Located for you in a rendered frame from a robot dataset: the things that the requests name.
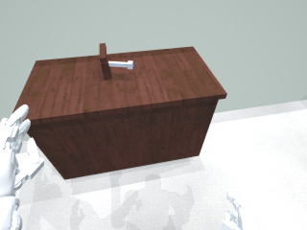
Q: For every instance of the robot left hand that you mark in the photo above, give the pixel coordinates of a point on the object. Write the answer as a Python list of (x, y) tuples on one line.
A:
[(12, 131)]

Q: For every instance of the tap lever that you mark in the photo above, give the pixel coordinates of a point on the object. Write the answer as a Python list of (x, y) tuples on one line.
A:
[(128, 64)]

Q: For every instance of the counter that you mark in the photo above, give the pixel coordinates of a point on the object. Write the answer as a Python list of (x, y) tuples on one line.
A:
[(88, 117)]

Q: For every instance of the robot right hand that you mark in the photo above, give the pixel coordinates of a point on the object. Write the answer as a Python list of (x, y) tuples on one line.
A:
[(244, 220)]

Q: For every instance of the robot left forearm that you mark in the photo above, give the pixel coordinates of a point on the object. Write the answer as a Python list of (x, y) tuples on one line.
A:
[(9, 218)]

